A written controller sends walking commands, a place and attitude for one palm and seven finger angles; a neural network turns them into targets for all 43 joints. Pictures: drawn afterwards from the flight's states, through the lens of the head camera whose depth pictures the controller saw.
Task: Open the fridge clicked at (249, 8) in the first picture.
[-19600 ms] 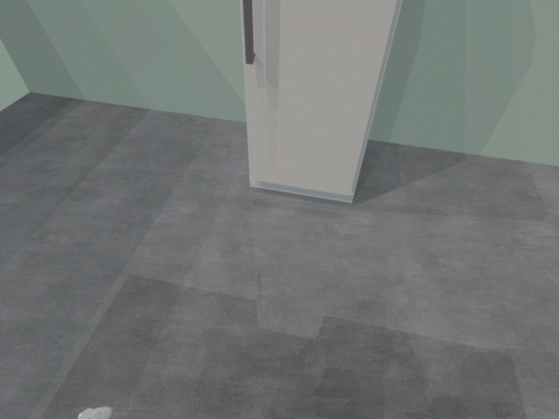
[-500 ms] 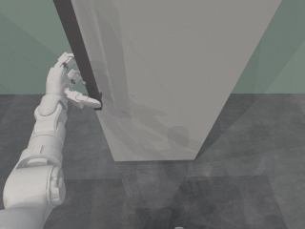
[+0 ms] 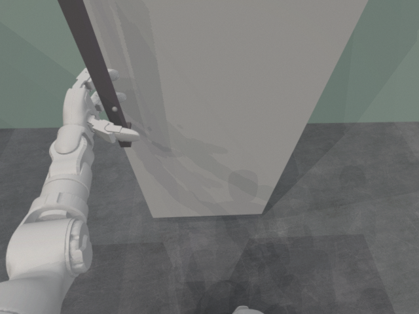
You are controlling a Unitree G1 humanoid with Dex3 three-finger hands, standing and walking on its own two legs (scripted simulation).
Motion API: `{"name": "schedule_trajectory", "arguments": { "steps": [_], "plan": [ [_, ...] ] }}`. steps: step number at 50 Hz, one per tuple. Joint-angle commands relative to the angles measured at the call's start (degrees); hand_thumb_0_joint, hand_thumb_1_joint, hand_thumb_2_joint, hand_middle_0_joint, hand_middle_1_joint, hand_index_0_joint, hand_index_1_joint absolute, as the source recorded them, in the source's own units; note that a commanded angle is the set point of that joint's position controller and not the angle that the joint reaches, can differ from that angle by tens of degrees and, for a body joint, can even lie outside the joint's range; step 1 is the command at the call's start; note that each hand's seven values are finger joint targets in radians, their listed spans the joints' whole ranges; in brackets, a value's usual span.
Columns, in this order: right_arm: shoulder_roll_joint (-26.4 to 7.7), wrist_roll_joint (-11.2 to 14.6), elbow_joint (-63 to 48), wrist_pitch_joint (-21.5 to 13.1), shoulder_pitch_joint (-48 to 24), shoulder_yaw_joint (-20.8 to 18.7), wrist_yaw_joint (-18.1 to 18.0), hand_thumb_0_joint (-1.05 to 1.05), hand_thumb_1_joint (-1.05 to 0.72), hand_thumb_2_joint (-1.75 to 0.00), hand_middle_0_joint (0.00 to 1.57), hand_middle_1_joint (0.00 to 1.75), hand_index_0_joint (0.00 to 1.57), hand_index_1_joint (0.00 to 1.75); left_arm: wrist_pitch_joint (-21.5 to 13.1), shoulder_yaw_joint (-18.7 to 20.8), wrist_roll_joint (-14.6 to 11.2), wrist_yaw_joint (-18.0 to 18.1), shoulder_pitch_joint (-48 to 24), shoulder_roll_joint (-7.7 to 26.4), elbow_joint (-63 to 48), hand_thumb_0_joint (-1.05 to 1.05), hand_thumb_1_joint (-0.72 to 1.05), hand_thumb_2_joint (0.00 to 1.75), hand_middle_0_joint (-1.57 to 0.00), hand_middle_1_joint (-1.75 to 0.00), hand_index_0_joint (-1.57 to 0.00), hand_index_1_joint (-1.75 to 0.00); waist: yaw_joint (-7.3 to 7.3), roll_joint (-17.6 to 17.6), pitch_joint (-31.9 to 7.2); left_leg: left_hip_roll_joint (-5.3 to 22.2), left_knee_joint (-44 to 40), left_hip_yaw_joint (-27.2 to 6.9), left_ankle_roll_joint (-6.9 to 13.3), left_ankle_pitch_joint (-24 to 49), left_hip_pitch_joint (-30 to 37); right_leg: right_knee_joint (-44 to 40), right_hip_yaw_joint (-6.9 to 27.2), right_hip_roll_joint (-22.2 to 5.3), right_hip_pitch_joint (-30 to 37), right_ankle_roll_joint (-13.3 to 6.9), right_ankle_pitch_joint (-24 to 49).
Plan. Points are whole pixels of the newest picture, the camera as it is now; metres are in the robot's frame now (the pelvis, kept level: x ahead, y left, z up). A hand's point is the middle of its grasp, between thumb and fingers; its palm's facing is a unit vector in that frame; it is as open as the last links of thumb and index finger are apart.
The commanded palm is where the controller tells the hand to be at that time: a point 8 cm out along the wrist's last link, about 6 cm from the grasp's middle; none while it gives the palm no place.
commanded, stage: slide the fingers in behind the handle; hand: left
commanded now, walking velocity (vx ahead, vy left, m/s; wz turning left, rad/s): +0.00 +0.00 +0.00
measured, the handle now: (101, 65) +0.53 +0.19 +0.18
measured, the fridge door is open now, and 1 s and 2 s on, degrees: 0 0 0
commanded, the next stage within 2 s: grip the handle and tug to test in 0.44 s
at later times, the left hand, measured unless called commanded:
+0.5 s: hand (116, 110) +0.47 +0.16 +0.12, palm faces +0.01 -1.00 -0.01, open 14.0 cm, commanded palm +0.44 +0.21 +0.12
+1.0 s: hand (115, 109) +0.47 +0.17 +0.12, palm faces +0.02 -1.00 -0.01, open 9.3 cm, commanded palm +0.44 +0.21 +0.12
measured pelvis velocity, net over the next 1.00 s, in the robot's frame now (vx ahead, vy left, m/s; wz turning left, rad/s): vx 0.01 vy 0.00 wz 0.01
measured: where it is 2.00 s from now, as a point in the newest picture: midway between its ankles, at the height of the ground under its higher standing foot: outside the picture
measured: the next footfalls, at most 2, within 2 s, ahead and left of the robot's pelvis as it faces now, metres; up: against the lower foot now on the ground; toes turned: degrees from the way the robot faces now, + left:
none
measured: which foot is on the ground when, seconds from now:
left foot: down 0.00-1.00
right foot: down 0.00-1.00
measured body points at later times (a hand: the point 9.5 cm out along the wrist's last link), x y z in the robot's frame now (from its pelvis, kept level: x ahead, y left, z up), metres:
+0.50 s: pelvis +0.00 +0.00 +0.00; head +0.06 +0.00 +0.45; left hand +0.46 +0.22 +0.13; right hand +0.06 -0.26 -0.12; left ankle -0.02 +0.09 -0.72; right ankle +0.03 -0.09 -0.72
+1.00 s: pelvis +0.01 +0.00 +0.00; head +0.06 +0.00 +0.45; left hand +0.46 +0.22 +0.13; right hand +0.06 -0.26 -0.12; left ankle -0.02 +0.09 -0.72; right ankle +0.03 -0.09 -0.72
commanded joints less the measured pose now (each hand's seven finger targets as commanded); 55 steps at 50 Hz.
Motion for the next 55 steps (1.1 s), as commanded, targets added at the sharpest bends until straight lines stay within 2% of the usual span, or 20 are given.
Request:
{"name": "schedule_trajectory", "arguments": {
  "steps": [1, 3, 6, 8, 9, 10, 12, 17, 22, 24, 27, 29, 33, 38, 41, 43, 45, 49, 52, 55],
  "plan": [
    [-8.64, -0.12, -4.79, -2.15, 4.36, -3.65, -0.97, 0.0, -0.9, -0.9, 0.2, 0.3, 0.2, 0.3, -5.16, 1.45, -1.37, -1.24, -27.69, 12.93, -14.98, 0.0, -0.5, 0.3, -0.3, -1.2, -0.3, -1.2, 0.22, 2.25, -23.54, -0.19, -4.99, -4.0, -0.67, 16.48, 5.25, -2.39, 4.63, -0.49, 17.26, 0.97, 17.8],
    [-8.57, -0.06, -4.92, -2.03, 4.29, -3.6, -0.9, 0.0, -0.9, -0.9, 0.2, 0.3, 0.2, 0.3, -4.89, 1.33, -1.41, -1.55, -25.55, 12.76, -14.94, 0.0, -0.5, 0.3, -0.3, -1.2, -0.3, -1.2, 0.56, 2.58, -23.85, -0.13, -4.86, -4.03, -0.79, 17.7, 5.83, -2.25, 4.4, -0.37, 17.1, 0.9, 18.55],
    [-8.58, 0.24, -4.7, -2.06, 3.93, -3.43, -0.91, 0.0, -0.9, -0.9, 0.2, 0.3, 0.2, 0.3, -3.99, -0.91, -1.94, -1.89, -26.07, 10.32, -13.15, 0.0, -0.5, 0.3, -0.3, -1.2, -0.3, -1.2, -0.72, 0.22, -19.53, -0.1, -5.48, -4.07, -0.5, 14.6, 3.73, -3.25, 4.24, -0.41, 15.67, 1.23, 16.32],
    [-9.01, 0.16, -4.49, -2.01, 4.07, -3.52, -1.09, 0.0, -0.9, -0.9, 0.2, 0.3, 0.2, 0.3, -3.25, 1.38, -2.07, -1.74, -26.05, 12.79, -11.7, 0.0, -0.5, 0.3, -0.3, -1.2, -0.3, -1.2, -0.26, -0.97, -18.73, -0.23, -5.87, -3.99, -0.41, 12.34, 2.04, -3.63, 4.56, -0.63, 16.41, 1.29, 14.55],
    [-9.12, 0.23, -4.72, -1.87, 4.14, -3.54, -1.18, 0.0, -0.9, -0.9, 0.2, 0.3, 0.2, 0.3, -3.16, 2.32, -1.93, -1.61, -25.22, 14.1, -12.16, 0.0, -0.5, 0.3, -0.3, -1.2, -0.3, -1.2, 0.25, -1.32, -19.94, -0.22, -6.01, -4.07, -0.4, 12.95, 2.18, -3.38, 4.5, -0.65, 17.45, 1.17, 15.03],
    [-8.92, 0.24, -5.09, -1.85, 3.79, -3.46, -1.21, 0.0, -0.9, -0.9, 0.2, 0.3, 0.2, 0.3, -3.31, 1.11, -1.84, -1.57, -25.93, 12.95, -13.38, 0.0, -0.5, 0.3, -0.3, -1.2, -0.3, -1.2, 0.17, 1.89, -20.6, -0.36, -5.79, -3.78, -0.43, 14.01, 3.3, -3.21, 4.63, -0.74, 17.06, 1.04, 15.73],
    [-8.5, 0.16, -4.92, -2.03, 3.7, -3.43, -1.03, 0.0, -0.9, -0.9, 0.2, 0.3, 0.2, 0.3, -3.59, -0.21, -1.37, -1.47, -26.16, 11.38, -13.85, 0.0, -0.5, 0.3, -0.3, -1.2, -0.3, -1.2, -0.01, 3.3, -20.43, -0.23, -5.36, -4.01, -0.61, 15.53, 4.84, -2.96, 4.35, -0.6, 15.13, 1.0, 16.32],
    [-8.72, 0.01, -4.87, -2.21, 3.95, -3.59, -0.88, 0.0, -0.9, -0.9, 0.2, 0.3, 0.2, 0.3, -4.44, 0.79, -2.05, -0.83, -25.52, 11.4, -14.09, 0.0, -0.5, 0.3, -0.3, -1.2, -0.3, -1.2, 0.31, -0.31, -21.77, -0.06, -5.42, -4.49, -0.72, 16.11, 5.21, -2.73, 4.06, -0.35, 16.22, 1.03, 16.65],
    [-8.55, 0.02, -4.63, -2.22, 3.76, -3.56, -0.89, 0.0, -0.9, -0.9, 0.2, 0.3, 0.2, 0.3, -4.64, -0.44, -1.28, -0.56, -27.27, 10.64, -14.29, 0.0, -0.5, 0.3, -0.3, -1.2, -0.3, -1.2, -0.19, 0.8, -20.87, -0.05, -5.53, -4.68, -0.77, 16.25, 5.8, -2.64, 3.88, -0.41, 14.83, 1.04, 16.3],
    [-8.39, -0.1, -4.77, -2.33, 3.67, -3.64, -0.7, 0.0, -0.9, -0.9, 0.2, 0.3, 0.2, 0.3, -4.96, -1.66, -0.92, -0.41, -26.95, 9.15, -16.0, 0.0, -0.5, 0.3, -0.3, -1.2, -0.3, -1.2, 0.24, 3.67, -22.12, 0.03, -5.49, -4.93, -1.18, 17.88, 7.82, -2.25, 3.6, -0.36, 13.92, 0.77, 16.46],
    [-8.59, -0.23, -4.2, -2.3, 4.28, -3.9, -0.55, 0.0, -0.9, -0.9, 0.2, 0.3, 0.2, 0.3, -4.97, -0.71, -1.27, 0.08, -26.1, 9.63, -15.94, 0.0, -0.5, 0.3, -0.3, -1.2, -0.3, -1.2, 0.25, 1.28, -23.28, 0.34, -4.97, -5.43, -1.3, 20.96, 9.29, -2.13, 3.34, -0.12, 13.92, 0.86, 17.85],
    [-8.63, -0.08, -4.28, -2.22, 3.98, -3.83, -0.65, 0.0, -0.9, -0.9, 0.2, 0.3, 0.2, 0.3, -4.61, -0.64, -1.63, 0.11, -25.84, 9.53, -15.16, 0.0, -0.41, 0.34, -0.31, -1.21, -0.31, -1.21, 0.01, -0.72, -21.59, 0.31, -5.38, -5.04, -1.07, 18.84, 7.36, -2.59, 3.48, -0.13, 14.64, 1.01, 17.48],
    [-8.45, -0.03, -4.13, -2.15, 3.74, -3.68, -0.74, 0.0, -0.9, -0.9, 0.2, 0.3, 0.2, 0.3, -4.34, -1.54, -1.36, -0.07, -26.38, 8.7, -14.3, 0.0, -0.22, 0.42, -0.33, -1.24, -0.33, -1.24, -0.16, 0.4, -20.34, 0.11, -5.56, -4.75, -0.96, 17.69, 6.78, -2.72, 3.59, -0.27, 14.36, 0.97, 17.02],
    [-8.35, -0.24, -4.03, -2.27, 3.99, -3.68, -0.57, 0.0, -0.9, -0.9, 0.2, 0.3, 0.2, 0.3, -4.69, -1.76, -1.17, 0.06, -26.99, 8.29, -15.23, 0.0, 0.01, 0.52, -0.35, -1.27, -0.35, -1.27, 0.19, 2.94, -21.36, 0.22, -5.42, -5.42, -1.56, 20.26, 8.96, -2.28, 3.18, -0.25, 12.96, 0.74, 17.01],
    [-8.42, -0.25, -4.17, -2.23, 3.96, -3.9, -0.5, 0.0, -0.9, -0.9, 0.2, 0.3, 0.2, 0.3, -4.98, -1.45, -1.24, 0.07, -25.22, 8.4, -15.87, 0.0, 0.15, 0.58, -0.37, -1.29, -0.37, -1.29, 0.71, 2.04, -22.93, 0.35, -5.18, -5.42, -1.54, 22.17, 9.51, -2.01, 3.16, -0.15, 13.92, 0.71, 18.2],
    [-8.28, -0.23, -4.25, -2.31, 3.62, -3.81, -0.33, 0.0, -0.9, -0.9, 0.2, 0.3, 0.2, 0.3, -4.69, -3.17, -1.44, 0.04, -25.98, 6.17, -15.92, 0.0, 0.25, 0.62, -0.38, -1.31, -0.38, -1.31, 0.03, 2.22, -21.57, 0.39, -5.19, -5.39, -1.6, 21.27, 9.75, -2.35, 3.03, -0.12, 12.51, 0.83, 17.3],
    [-8.56, -0.27, -3.96, -2.21, 3.98, -3.88, -0.52, 0.0, -0.9, -0.9, 0.2, 0.3, 0.2, 0.3, -4.77, -2.29, -1.43, 0.26, -26.73, 7.56, -15.09, 0.0, 0.34, 0.66, -0.39, -1.32, -0.39, -1.32, -0.15, -0.36, -20.29, 0.35, -5.36, -5.35, -1.26, 20.41, 7.96, -2.45, 3.03, -0.12, 13.64, 0.81, 17.3],
    [-8.34, -0.38, -3.96, -2.32, 3.93, -4.03, -0.31, 0.0, -0.9, -0.9, 0.2, 0.3, 0.2, 0.3, -4.84, -3.13, -1.23, 0.29, -26.65, 6.19, -16.44, 0.0, 0.53, 0.74, -0.41, -1.35, -0.41, -1.35, -0.08, 1.3, -22.55, 0.46, -5.19, -5.66, -1.63, 22.1, 10.48, -2.2, 2.91, -0.07, 12.8, 0.83, 17.69],
    [-8.69, -0.38, -3.91, -2.05, 4.17, -3.97, -0.41, 0.0, -0.9, -0.9, 0.2, 0.3, 0.2, 0.3, -4.49, 0.32, -1.46, 0.22, -24.03, 10.04, -15.22, 0.0, 0.67, 0.8, -0.43, -1.37, -0.43, -1.37, 1.0, -0.58, -22.77, 0.22, -5.17, -5.07, -1.28, 22.44, 8.0, -2.13, 3.4, -0.17, 15.92, 0.83, 19.84],
    [-8.36, -0.28, -4.69, -1.94, 3.68, -4.06, -0.28, 0.0, -0.9, -0.9, 0.2, 0.3, 0.2, 0.3, -4.94, -2.24, -1.19, -0.24, -25.05, 7.61, -18.94, 0.0, 0.81, 0.86, -0.44, -1.39, -0.44, -1.39, 0.98, 3.48, -23.78, 0.34, -5.08, -5.33, -1.65, 25.37, 10.63, -1.76, 3.1, -0.23, 14.95, 0.58, 20.15]
  ]
}}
